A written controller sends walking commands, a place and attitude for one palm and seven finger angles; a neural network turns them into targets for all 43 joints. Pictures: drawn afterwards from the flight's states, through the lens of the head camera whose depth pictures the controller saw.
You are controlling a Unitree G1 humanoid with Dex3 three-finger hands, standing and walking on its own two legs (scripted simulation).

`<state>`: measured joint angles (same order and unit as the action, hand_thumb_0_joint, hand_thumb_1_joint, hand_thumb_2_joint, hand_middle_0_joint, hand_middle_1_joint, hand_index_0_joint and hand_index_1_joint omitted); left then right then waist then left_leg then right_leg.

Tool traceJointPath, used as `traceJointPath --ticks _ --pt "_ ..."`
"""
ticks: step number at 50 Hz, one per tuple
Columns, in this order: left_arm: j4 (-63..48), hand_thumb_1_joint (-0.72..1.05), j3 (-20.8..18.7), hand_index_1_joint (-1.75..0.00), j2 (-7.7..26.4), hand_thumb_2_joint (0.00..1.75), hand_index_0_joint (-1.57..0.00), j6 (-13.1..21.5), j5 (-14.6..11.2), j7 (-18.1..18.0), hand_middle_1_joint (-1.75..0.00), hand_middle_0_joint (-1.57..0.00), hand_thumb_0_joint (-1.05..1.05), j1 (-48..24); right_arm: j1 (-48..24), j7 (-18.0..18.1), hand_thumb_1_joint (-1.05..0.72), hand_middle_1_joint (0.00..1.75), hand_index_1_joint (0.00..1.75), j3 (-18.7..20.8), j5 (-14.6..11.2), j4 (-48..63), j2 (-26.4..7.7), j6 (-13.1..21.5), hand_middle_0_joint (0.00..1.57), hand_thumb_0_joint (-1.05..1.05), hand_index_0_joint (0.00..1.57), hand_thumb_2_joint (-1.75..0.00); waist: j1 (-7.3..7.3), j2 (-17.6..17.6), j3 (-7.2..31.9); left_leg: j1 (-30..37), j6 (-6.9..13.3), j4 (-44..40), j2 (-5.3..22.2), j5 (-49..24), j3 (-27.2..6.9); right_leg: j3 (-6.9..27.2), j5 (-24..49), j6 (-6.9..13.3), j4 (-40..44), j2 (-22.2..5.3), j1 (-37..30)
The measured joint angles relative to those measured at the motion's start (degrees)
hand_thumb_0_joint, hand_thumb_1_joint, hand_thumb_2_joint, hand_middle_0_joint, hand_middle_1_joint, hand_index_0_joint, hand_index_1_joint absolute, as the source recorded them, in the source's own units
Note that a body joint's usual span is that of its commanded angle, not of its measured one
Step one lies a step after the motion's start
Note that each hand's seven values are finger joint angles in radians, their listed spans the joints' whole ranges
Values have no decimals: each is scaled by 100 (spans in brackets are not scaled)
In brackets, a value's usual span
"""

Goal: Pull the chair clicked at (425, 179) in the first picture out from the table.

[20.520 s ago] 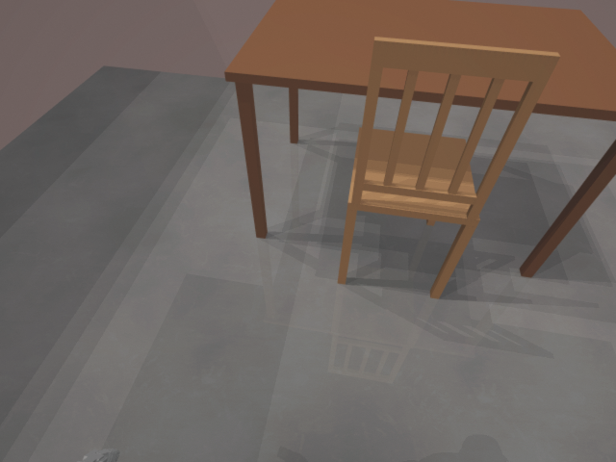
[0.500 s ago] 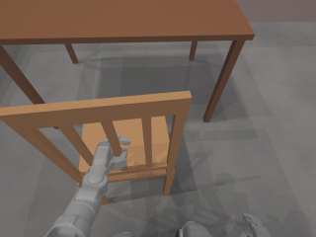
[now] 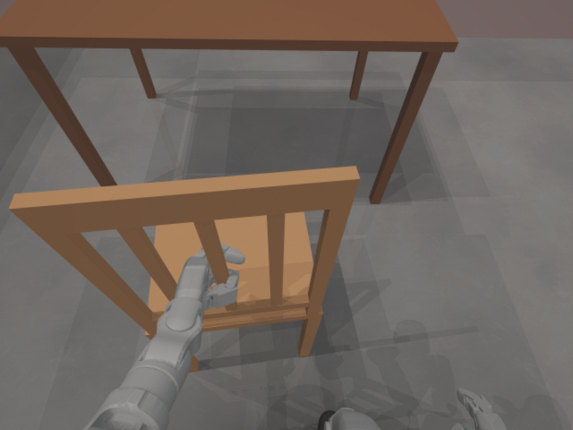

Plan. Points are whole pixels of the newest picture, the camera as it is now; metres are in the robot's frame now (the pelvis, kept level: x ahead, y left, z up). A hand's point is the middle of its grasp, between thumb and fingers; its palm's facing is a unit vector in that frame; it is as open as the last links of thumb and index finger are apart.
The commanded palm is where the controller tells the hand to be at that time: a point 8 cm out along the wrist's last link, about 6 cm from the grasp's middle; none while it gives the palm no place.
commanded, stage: step backward, pulling the chair out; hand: left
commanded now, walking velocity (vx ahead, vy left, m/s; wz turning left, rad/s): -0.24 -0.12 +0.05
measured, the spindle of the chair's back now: (220, 272) +0.35 +0.11 -0.06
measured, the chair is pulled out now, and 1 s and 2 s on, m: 0.48 0.59 0.59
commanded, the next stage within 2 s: stop walking, hand still on the chair in 0.02 s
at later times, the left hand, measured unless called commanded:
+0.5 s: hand (224, 356) +0.22 +0.09 -0.06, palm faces -0.06 -0.99 -0.16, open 5.4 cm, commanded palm +0.21 +0.15 -0.04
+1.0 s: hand (223, 356) +0.22 +0.09 -0.06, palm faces -0.09 -0.98 -0.15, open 5.4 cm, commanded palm +0.21 +0.15 -0.04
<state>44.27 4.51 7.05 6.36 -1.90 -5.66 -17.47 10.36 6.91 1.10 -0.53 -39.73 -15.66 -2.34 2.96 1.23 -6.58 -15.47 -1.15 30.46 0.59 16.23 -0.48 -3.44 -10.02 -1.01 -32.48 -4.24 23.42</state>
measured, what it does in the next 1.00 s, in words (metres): steps on the spot: right foot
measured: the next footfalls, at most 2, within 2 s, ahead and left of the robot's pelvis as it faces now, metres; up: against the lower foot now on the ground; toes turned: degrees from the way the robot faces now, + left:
right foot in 0.12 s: +0.02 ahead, -0.14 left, +0.00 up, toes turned -4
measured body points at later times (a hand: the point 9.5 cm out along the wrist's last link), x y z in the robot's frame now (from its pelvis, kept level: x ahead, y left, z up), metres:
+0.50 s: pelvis -0.05 -0.01 +0.00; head -0.05 -0.02 +0.45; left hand +0.22 +0.15 -0.05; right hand +0.04 -0.28 -0.12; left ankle -0.01 +0.13 -0.73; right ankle -0.02 -0.14 -0.73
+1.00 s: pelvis -0.02 +0.00 +0.01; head -0.01 -0.02 +0.46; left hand +0.22 +0.15 -0.05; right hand +0.13 -0.23 -0.10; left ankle -0.01 +0.13 -0.73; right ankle -0.02 -0.14 -0.73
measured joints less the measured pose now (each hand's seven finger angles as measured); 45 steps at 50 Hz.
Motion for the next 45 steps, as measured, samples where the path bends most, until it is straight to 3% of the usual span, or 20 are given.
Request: traceJointPath --ticks 3,6,8,11,14,22,27,39,45 --pt "68 72 46 -145 -22 76 -49 12 -51 42 -119 -21 4 68 92 -100 -91 30 30 -28 65 108 176 19 20 1 20 -90 -75 -135 46 -102 -10 -7 132 -80 -61 44 -848 86 -503 193 -112" --pt "219 71 59 -145 -21 77 -49 110 -39 106 -119 -23 4 57 176 -220 -91 30 30 -120 31 79 373 98 20 1 20 -90 -223 -238 83 -237 -83 103 239 -128 -114 62 -315 133 89 276 -667" --pt "241 70 -9 -145 25 78 -49 133 -32 128 -119 -25 4 19 82 -258 -91 30 30 -206 8 17 475 105 20 1 20 -90 -307 -328 39 -348 -153 222 355 -131 -98 84 -433 68 398 386 -768" --pt "111 69 -204 -145 70 78 -49 64 -147 122 -116 -27 5 126 -35 -238 -91 30 30 -290 -79 60 576 124 21 1 20 -90 -191 -444 -98 -354 -229 144 441 -292 -115 76 -266 106 383 474 -703" --pt "29 68 -296 -145 53 78 -49 -4 -166 92 -115 -27 5 317 32 -171 -91 30 30 -335 -126 85 563 147 21 1 20 -90 -86 -412 -55 -326 -143 100 372 -302 -100 87 -271 133 252 410 -649" --pt "-6 68 -121 -145 -147 78 -49 -91 -43 42 -117 -27 5 853 385 -10 -91 30 30 -188 -52 -154 135 153 21 1 20 -90 3 -372 239 -21 -25 -36 203 -404 -79 119 -334 35 232 251 -899" --pt "-59 68 77 -145 -164 78 -49 -26 16 51 -119 -25 5 1116 490 28 -91 30 30 -119 -43 -220 72 170 20 1 20 -90 -5 -307 402 119 -36 -86 148 -362 -5 177 -361 -31 320 186 -1038" --pt "-543 69 355 -145 -164 77 -49 62 123 81 -122 -24 4 1560 250 -100 -91 30 30 -365 2 -97 541 401 21 1 20 -90 -191 -247 441 308 12 -418 94 -387 123 284 -299 -117 620 128 -1170" --pt "-729 68 386 -145 -184 78 -49 11 112 84 -121 -23 5 1725 54 -113 -91 30 30 -405 17 -29 568 402 21 1 20 -90 -255 -282 460 357 -9 -463 108 -351 111 266 -343 -100 655 141 -1218"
